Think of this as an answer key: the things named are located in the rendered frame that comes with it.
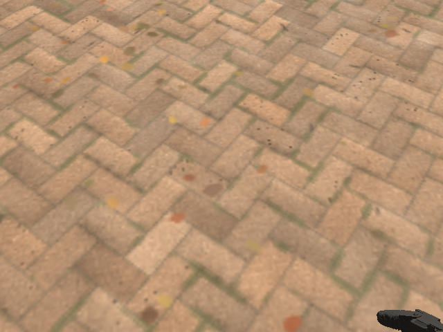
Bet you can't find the right robot hand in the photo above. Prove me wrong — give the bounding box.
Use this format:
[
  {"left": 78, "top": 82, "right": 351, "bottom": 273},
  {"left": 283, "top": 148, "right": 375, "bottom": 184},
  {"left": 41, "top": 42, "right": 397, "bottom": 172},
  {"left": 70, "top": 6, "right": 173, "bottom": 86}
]
[{"left": 377, "top": 309, "right": 443, "bottom": 332}]

